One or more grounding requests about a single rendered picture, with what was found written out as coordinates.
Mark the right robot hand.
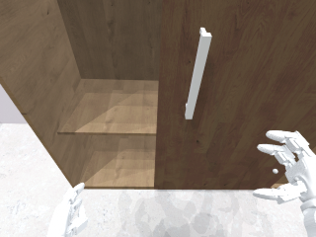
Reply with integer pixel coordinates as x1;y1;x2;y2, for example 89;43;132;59
252;130;316;204

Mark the handle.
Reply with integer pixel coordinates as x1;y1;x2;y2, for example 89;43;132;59
185;28;212;119

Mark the left robot hand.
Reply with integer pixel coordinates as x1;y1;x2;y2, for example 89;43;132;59
46;183;88;237

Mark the robot right forearm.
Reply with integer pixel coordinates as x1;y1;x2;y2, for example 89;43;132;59
300;198;316;237

